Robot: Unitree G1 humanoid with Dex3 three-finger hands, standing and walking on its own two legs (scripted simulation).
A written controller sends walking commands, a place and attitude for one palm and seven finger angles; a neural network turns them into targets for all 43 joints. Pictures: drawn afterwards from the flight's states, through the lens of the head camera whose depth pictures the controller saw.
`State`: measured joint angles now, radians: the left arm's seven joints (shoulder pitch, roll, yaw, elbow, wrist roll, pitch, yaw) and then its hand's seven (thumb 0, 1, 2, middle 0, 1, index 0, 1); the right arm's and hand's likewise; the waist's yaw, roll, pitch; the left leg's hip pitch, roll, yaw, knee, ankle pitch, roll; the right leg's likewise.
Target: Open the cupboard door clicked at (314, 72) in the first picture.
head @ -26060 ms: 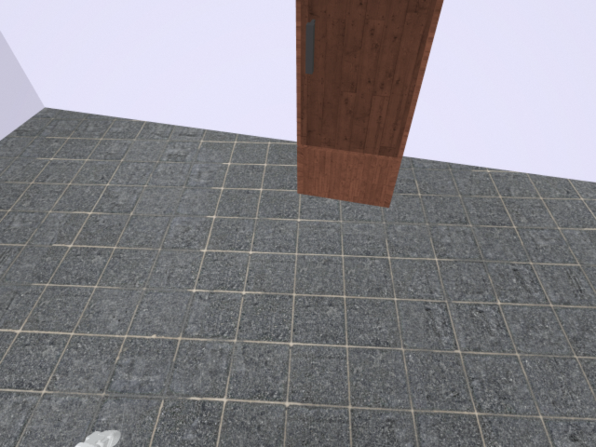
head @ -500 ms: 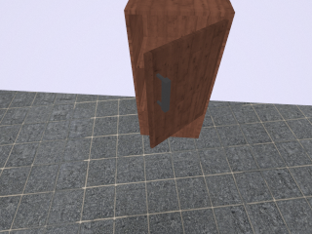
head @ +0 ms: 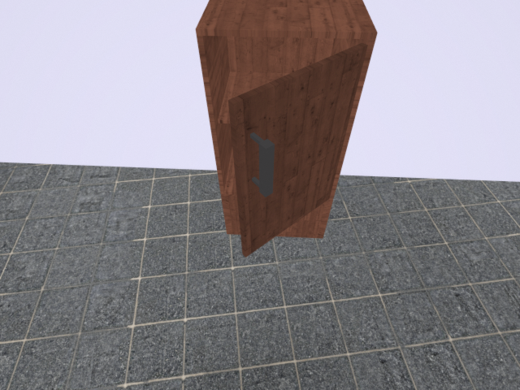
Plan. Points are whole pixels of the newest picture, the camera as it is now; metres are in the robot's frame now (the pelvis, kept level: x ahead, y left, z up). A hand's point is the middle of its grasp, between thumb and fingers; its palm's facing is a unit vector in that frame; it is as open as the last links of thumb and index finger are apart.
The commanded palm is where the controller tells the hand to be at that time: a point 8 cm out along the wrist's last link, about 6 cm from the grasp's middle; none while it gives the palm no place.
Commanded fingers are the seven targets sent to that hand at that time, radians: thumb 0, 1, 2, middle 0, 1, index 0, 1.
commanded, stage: look to check the result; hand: left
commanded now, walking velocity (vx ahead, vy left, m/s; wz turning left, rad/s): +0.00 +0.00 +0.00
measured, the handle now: (260, 165) +0.60 +0.03 -0.04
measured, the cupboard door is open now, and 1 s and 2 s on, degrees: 42 42 42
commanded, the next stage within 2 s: walk to a spot facing it in 0.46 s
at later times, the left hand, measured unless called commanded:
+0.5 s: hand out of the picture +0.03 +0.18 -0.17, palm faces +0.02 -0.97 -0.24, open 7.3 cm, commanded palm none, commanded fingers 0.00 0.90 0.90 -0.20 -0.30 -0.20 -0.30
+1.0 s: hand out of the picture +0.09 +0.18 -0.18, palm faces -0.12 -0.96 -0.26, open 7.3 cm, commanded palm none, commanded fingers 0.00 0.90 0.90 -0.20 -0.30 -0.20 -0.30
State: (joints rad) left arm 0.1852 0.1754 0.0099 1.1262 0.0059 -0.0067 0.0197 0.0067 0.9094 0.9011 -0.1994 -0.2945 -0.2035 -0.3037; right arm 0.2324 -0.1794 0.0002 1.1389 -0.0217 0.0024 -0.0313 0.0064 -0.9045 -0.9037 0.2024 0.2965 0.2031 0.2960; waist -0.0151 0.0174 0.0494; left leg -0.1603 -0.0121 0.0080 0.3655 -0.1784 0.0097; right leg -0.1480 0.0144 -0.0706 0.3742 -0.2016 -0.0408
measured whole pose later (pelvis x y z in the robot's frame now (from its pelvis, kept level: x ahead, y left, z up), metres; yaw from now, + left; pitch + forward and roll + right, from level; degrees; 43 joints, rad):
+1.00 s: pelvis +0.00 -0.02 -0.02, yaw -10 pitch +0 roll +2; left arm 0.19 0.21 0.08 0.99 0.02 0.07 -0.02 0.01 0.91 0.90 -0.20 -0.29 -0.20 -0.30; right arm 0.23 -0.20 -0.05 1.02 -0.03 0.03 -0.06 0.01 -0.90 -0.90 0.20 0.30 0.21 0.30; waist 0.01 0.00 0.10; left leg -0.24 0.06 0.17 0.56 -0.32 -0.02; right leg -0.35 0.04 0.01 0.74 -0.41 -0.03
